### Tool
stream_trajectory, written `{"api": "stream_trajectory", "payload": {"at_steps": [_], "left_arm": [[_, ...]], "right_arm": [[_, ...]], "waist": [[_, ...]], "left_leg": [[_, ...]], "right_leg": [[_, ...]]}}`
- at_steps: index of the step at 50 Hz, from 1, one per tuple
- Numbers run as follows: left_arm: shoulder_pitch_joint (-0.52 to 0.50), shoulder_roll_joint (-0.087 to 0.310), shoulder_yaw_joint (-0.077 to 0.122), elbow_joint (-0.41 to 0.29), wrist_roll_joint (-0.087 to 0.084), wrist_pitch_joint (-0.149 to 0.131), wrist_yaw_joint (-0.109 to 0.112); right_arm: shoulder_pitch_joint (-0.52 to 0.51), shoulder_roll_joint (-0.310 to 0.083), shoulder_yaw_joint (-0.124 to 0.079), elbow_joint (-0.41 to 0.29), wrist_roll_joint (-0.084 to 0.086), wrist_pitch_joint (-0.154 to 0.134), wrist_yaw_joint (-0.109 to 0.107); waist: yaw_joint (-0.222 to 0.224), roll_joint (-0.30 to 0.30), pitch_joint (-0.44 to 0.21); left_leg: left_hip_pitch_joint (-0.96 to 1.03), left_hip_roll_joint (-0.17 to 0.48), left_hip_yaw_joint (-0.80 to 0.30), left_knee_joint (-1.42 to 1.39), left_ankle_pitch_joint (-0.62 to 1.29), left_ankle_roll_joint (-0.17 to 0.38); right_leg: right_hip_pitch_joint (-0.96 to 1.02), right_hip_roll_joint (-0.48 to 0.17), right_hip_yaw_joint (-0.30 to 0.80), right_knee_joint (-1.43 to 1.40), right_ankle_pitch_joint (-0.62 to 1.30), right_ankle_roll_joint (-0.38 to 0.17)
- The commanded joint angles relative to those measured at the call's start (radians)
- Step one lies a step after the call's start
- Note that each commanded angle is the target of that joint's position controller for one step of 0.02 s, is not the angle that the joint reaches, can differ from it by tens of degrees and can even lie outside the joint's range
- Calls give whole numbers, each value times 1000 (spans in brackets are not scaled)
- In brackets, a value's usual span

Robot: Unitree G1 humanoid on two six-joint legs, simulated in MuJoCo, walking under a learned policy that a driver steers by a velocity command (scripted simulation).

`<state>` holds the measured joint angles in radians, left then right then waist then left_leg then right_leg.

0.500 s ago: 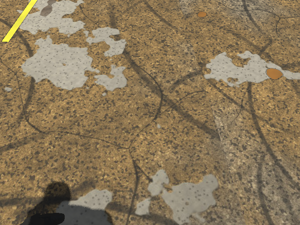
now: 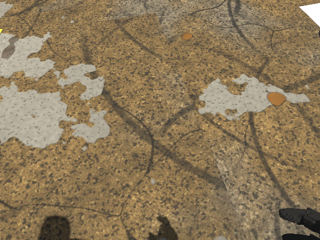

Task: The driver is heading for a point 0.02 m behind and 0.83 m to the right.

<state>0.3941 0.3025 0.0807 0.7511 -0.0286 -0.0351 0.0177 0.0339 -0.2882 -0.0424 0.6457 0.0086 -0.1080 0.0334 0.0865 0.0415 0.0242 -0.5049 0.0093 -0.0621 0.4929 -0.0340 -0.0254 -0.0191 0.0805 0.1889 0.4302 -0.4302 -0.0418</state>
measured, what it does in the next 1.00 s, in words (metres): walks ahead, turning right: left foot, then right foot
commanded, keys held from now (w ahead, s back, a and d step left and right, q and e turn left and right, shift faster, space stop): w+e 1.00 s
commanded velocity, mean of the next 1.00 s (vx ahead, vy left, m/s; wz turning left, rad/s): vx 0.50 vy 0.00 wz -0.60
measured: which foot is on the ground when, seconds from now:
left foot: up 0.00-0.00, down 0.02-0.54, up 0.56-1.00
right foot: down 0.00-0.04, up 0.06-0.50, down 0.52-1.00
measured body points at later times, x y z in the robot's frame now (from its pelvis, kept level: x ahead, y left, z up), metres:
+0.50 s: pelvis +0.25 -0.04 +0.00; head +0.28 -0.07 +0.45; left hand +0.55 +0.12 -0.07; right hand +0.19 -0.34 -0.13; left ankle +0.15 +0.13 -0.73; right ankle +0.36 -0.19 -0.72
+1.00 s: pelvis +0.52 -0.15 +0.00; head +0.54 -0.18 +0.45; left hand +0.72 +0.08 -0.10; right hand +0.59 -0.49 -0.07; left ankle +0.72 -0.13 -0.72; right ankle +0.36 -0.18 -0.73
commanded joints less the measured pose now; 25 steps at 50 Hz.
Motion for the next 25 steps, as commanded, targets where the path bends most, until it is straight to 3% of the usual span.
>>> {"api": "stream_trajectory", "payload": {"at_steps": [1,2,3,4,5,6,7,9,11,13,16,21,22,24,25], "left_arm": [[-62,88,14,-79,17,-7,-4],[29,11,-8,-108,7,-12,0],[71,51,-10,-118,-17,-21,0],[14,140,13,-102,-27,-17,0],[-66,158,17,-113,-14,-12,-1],[-107,143,17,-125,-1,-11,-3],[-118,127,20,-127,2,-6,-6],[-103,80,12,-125,-4,11,-13],[-135,56,5,-143,2,21,-13],[-168,48,0,-154,9,22,-17],[-233,37,-6,-162,8,12,-36],[-367,36,-10,-208,3,8,-66],[-374,46,-6,-216,5,9,-70],[-323,84,15,-218,11,15,-71],[-207,119,38,-191,10,19,-68]], "right_arm": [[223,-192,-79,-27,-12,-24,-17],[354,-276,-98,-7,-38,-18,-23],[371,-240,-89,6,-27,-11,-10],[310,-154,-66,-7,-14,-5,-14],[262,-121,-56,-11,-12,6,-22],[219,-107,-50,-4,-18,12,-25],[197,-87,-44,3,-24,11,-29],[180,-83,-45,16,-20,1,-32],[185,-104,-54,35,-13,-8,-32],[196,-131,-64,52,-14,-9,-33],[192,-151,-69,66,-12,1,-36],[249,-196,-84,101,14,25,-37],[253,-206,-88,106,21,31,-36],[248,-237,-97,108,33,45,-38],[235,-241,-97,105,39,54,-39]], "waist": [[-185,-123,-168],[-177,106,-347],[-154,304,-381],[-165,175,-234],[-165,91,-133],[-142,48,-66],[-121,59,-30],[-100,81,-8],[-98,57,15],[-102,32,17],[-120,21,29],[-159,14,72],[-152,15,73],[-103,40,17],[-31,34,-50]], "left_leg": [[467,81,-48,-12,-63,96],[836,315,-420,-60,-268,221],[884,422,-758,-193,-492,285],[771,394,-647,-218,-597,250],[641,355,-480,-221,-504,216],[521,312,-366,-242,-381,205],[444,280,-280,-266,-287,197],[366,257,-162,-316,-192,200],[356,268,-89,-351,-119,220],[386,280,-29,-367,-59,233],[411,252,96,-367,13,206],[498,273,198,-349,47,166],[528,282,210,-322,110,159],[573,282,249,-173,447,139],[551,261,282,0,585,120]], "right_leg": [[-195,-142,135,258,426,-73],[-501,-5,5,627,139,2],[-694,-8,3,827,-169,23],[-762,-73,10,913,-88,30],[-754,-112,-40,911,-14,33],[-725,-142,-55,865,42,33],[-687,-172,-53,820,78,31],[-634,-191,-78,774,108,34],[-663,-202,-83,708,144,45],[-693,-209,-84,626,223,56],[-663,-201,-121,449,378,53],[-609,-177,-197,245,400,11],[-599,-165,-212,223,359,-5],[-487,-101,-267,201,252,-48],[-330,-51,-299,165,250,-78]]}}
